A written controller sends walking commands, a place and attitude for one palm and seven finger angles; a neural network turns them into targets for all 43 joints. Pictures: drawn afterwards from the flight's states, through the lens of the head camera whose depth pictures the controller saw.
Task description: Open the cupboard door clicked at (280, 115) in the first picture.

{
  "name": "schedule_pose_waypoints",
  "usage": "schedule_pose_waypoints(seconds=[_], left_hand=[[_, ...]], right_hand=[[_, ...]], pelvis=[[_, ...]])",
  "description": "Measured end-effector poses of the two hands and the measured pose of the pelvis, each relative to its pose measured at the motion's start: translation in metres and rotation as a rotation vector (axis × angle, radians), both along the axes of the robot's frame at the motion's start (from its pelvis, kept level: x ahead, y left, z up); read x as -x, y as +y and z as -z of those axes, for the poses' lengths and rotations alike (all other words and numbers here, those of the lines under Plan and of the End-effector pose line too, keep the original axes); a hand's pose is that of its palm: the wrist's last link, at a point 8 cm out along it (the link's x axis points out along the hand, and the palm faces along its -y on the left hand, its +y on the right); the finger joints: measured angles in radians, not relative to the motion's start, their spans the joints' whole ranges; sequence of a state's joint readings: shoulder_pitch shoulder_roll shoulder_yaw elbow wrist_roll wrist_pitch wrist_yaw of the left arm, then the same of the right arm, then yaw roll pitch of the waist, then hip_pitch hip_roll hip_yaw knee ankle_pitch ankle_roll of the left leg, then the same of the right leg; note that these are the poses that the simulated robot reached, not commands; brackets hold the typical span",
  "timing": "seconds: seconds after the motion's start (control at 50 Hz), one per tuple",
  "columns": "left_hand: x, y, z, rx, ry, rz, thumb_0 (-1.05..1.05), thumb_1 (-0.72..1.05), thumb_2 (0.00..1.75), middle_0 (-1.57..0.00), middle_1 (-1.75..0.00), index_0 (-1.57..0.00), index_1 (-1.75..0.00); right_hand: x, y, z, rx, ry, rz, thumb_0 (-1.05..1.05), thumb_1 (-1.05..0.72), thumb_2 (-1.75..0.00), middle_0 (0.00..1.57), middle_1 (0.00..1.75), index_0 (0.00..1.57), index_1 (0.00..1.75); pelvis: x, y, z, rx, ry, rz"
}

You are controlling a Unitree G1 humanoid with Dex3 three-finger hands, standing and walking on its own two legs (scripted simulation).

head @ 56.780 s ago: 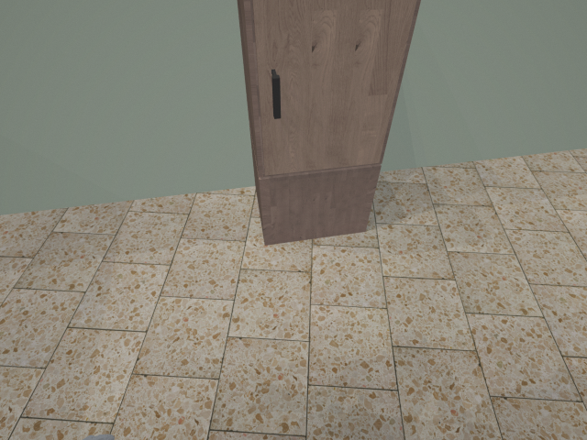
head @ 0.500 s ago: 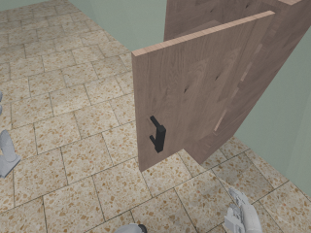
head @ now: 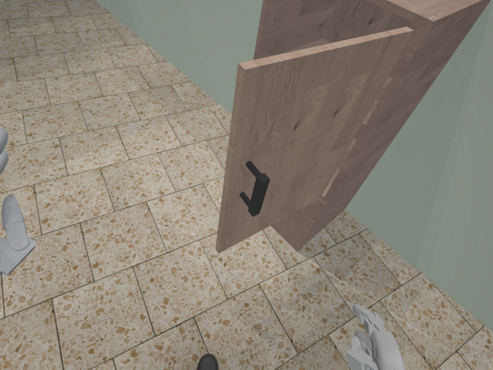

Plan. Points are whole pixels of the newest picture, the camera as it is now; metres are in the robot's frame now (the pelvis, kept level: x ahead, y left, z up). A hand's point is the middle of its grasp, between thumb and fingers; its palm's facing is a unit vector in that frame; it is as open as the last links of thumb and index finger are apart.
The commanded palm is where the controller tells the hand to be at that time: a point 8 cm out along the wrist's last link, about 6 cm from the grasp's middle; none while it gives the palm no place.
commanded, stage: stop stepping back and stand still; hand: left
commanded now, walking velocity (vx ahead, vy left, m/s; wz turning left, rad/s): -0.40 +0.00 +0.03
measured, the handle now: (252, 189) +0.47 +0.03 -0.03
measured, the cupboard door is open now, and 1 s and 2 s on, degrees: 82 82 82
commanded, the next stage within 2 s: none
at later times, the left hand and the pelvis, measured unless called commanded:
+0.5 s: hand out of the picture +0.08 +0.25 +0.17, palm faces +0.36 -0.82 -0.45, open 7.4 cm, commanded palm +0.02 +0.29 +0.17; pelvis -0.14 +0.00 -0.02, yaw -3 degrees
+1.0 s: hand out of the picture +0.03 +0.26 +0.17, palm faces +0.41 -0.73 -0.54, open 7.4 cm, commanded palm -0.03 +0.31 +0.17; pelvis -0.18 +0.01 -0.02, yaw -2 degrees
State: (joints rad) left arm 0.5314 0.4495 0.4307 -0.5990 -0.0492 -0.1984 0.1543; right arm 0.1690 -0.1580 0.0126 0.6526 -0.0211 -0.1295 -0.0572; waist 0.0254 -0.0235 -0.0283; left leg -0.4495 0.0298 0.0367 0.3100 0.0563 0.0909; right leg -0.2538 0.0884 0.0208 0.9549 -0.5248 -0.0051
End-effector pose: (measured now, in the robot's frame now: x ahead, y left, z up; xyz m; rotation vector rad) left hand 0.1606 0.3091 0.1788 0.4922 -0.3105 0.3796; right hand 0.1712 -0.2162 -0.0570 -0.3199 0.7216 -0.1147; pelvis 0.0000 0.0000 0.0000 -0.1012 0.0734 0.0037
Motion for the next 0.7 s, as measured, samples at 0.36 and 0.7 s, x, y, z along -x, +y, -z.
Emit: schedule_pose_waypoints(seconds=[0.36, 0.7], left_hand=[[0.071, -0.01, -0.003, -0.035, -0.109, 0.086, 0.01, 0.89, 0.9, -0.22, -0.31, -0.22, -0.3], [0.165, 0.004, -0.016, -0.031, -0.027, -0.033, 0.01, 0.89, 0.9, -0.22, -0.31, -0.22, -0.3]], right_hand=[[0.153, -0.023, 0.04, -0.017, 0.018, 0.17, 0.01, -0.9, -0.9, 0.2, 0.3, 0.21, 0.3], [0.242, -0.027, 0.022, -0.005, 0.046, 0.175, 0.01, -0.9, -0.9, 0.2, 0.3, 0.21, 0.3]], pelvis=[[0.091, 0.007, 0.029, -0.068, -0.118, 0.08], [0.17, 0.015, -0.001, -0.141, -0.07, 0.067]])
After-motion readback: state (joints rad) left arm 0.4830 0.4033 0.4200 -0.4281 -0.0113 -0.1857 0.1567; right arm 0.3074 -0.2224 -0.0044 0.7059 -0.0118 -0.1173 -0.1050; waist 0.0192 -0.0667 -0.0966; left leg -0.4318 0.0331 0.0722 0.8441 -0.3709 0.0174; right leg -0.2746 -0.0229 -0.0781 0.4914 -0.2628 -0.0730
